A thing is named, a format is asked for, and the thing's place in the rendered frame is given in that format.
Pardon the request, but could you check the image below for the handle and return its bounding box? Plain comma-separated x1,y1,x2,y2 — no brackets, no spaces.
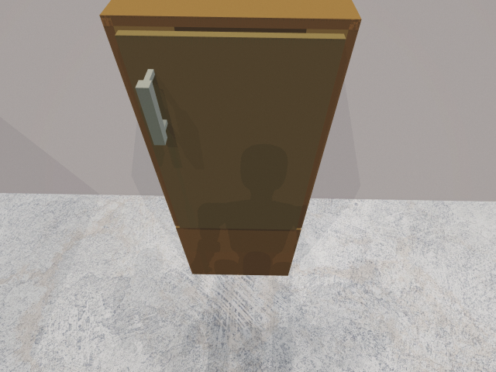
135,69,168,146

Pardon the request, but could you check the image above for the cupboard door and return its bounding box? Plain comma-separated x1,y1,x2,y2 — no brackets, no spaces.
115,30,346,229

